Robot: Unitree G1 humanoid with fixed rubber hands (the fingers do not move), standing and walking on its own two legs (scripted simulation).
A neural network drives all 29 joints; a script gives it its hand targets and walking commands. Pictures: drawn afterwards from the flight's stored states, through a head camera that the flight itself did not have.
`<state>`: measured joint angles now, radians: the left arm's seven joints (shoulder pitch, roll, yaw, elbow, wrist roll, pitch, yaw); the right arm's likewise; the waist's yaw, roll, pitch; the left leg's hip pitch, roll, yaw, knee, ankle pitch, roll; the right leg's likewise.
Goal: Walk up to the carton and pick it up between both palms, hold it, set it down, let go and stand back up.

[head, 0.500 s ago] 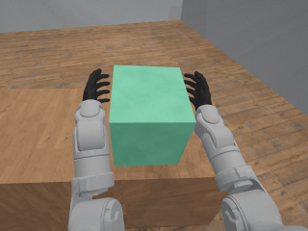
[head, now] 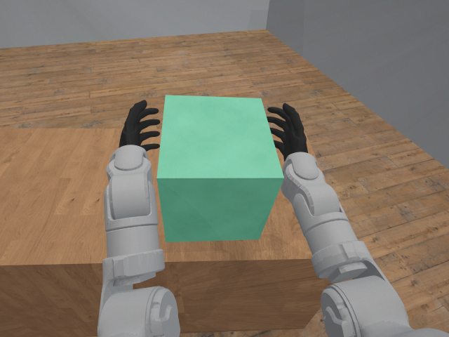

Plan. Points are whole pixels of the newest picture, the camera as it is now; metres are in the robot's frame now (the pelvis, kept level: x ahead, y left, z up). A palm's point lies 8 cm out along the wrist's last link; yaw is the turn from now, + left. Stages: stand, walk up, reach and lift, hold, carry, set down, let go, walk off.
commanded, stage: hold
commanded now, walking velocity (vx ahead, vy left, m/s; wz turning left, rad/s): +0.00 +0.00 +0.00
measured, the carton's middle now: (213, 169) +0.37 +0.01 +0.12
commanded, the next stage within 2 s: set down in 0.72 s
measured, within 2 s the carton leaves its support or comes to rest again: neither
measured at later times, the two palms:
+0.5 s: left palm (142, 147) +0.36 +0.13 +0.19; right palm (301, 148) +0.36 -0.14 +0.17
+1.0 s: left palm (131, 142) +0.36 +0.14 +0.20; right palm (294, 138) +0.36 -0.13 +0.19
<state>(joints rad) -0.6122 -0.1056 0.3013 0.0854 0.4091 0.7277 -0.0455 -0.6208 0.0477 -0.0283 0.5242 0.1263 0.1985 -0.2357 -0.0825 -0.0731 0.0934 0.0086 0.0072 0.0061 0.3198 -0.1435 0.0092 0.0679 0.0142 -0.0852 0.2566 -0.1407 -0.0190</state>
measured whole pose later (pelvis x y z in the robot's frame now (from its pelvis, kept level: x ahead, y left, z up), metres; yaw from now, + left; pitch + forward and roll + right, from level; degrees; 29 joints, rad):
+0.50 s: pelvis +0.01 +0.00 +0.00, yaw -1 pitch -11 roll -1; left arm -0.59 -0.12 0.28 0.06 0.42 0.74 -0.03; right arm -0.62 0.02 -0.01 0.50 0.15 0.22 -0.22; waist -0.09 -0.07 0.09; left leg 0.02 0.02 0.01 0.32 -0.16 0.00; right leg 0.08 0.03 -0.08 0.25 -0.14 -0.02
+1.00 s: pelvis +0.01 +0.00 +0.00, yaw +0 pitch -10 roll +0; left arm -0.61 -0.11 0.31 0.12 0.42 0.66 -0.05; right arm -0.64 0.06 -0.06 0.54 0.08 0.17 -0.22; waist -0.07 -0.07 0.06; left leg 0.02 0.01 0.01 0.31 -0.15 0.01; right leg 0.07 0.01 -0.08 0.26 -0.15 -0.02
